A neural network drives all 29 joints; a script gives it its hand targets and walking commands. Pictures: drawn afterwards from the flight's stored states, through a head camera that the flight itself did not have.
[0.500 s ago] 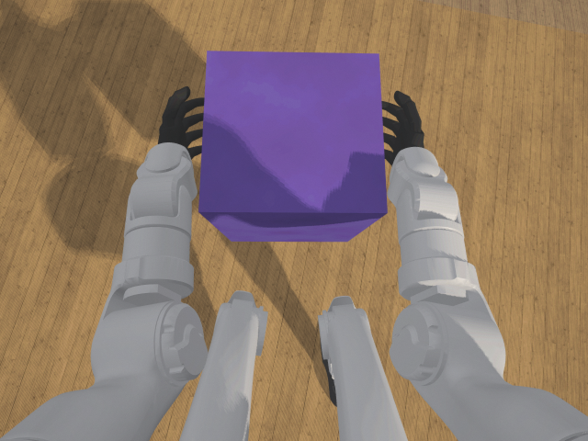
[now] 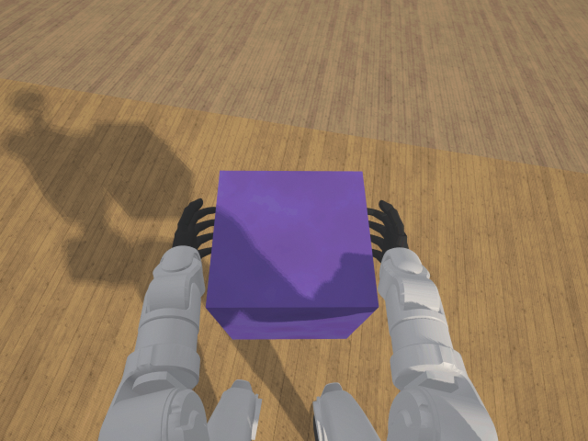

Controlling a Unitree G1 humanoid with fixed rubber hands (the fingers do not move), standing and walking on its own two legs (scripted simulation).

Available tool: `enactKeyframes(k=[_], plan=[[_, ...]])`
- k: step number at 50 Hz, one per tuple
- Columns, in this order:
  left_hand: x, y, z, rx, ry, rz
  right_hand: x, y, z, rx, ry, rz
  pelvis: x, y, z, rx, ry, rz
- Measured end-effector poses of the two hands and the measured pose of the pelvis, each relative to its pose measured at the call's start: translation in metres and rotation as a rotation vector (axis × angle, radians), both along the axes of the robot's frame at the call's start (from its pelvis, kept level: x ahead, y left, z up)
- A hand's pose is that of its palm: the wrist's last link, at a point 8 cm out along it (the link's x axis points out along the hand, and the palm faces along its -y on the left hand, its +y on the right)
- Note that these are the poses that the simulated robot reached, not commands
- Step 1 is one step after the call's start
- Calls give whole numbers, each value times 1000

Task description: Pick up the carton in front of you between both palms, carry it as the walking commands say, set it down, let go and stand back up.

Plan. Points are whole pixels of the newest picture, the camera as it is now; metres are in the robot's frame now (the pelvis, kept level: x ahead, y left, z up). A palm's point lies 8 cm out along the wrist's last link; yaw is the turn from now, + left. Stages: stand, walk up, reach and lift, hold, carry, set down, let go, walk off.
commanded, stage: reach and lift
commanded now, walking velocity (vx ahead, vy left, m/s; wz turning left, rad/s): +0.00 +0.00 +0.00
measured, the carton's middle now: (290, 264) +0.38 +0.01 -0.10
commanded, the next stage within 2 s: hold in 1.44 s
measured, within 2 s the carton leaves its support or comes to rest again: neither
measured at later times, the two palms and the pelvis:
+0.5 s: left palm (163, 242) +0.32 +0.15 +0.10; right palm (439, 247) +0.32 -0.15 +0.10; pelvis +0.03 +0.00 +0.08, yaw +0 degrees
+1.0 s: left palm (159, 238) +0.32 +0.15 +0.11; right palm (440, 243) +0.32 -0.15 +0.11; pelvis +0.03 +0.00 +0.08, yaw +0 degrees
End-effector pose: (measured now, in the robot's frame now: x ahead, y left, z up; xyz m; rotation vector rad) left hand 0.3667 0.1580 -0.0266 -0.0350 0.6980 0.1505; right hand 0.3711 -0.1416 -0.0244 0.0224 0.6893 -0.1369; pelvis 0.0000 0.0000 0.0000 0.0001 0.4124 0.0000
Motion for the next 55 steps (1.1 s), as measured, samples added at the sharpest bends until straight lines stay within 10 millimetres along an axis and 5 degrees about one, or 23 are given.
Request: enactKeyframes(k=[12, 23, 38, 55], plan=[[-23, -3, 72, 7, -9, -8, -25, -4, 70, -3, -9, -1, 26, 0, 55, 0, -202, -1], [-42, -7, 123, 33, -30, -32, -45, -8, 122, -31, -30, 17, 35, 0, 78, 1, -400, 1], [-49, -6, 129, 31, -9, -31, -51, -6, 128, -32, -8, 18, 21, 1, 78, 0, -475, 1], [-42, -7, 137, 48, -12, -44, -45, -7, 136, -47, -11, 28, 33, 2, 82, 0, -483, -1]])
